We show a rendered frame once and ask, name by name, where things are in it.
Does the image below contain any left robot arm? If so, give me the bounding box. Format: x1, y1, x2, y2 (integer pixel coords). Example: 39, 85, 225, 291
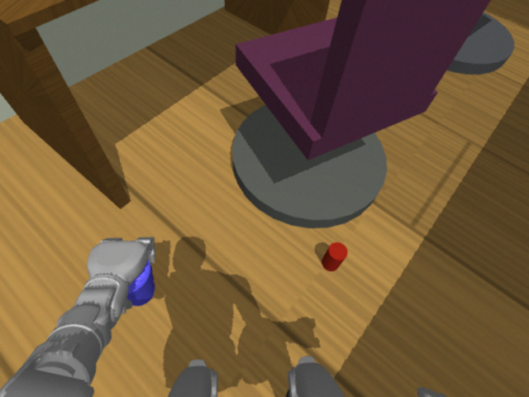
0, 275, 129, 397

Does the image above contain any desk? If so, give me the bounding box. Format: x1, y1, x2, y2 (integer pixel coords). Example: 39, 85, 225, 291
0, 0, 330, 209

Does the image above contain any left robot hand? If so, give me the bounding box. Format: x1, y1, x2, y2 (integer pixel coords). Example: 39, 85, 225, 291
87, 237, 155, 313

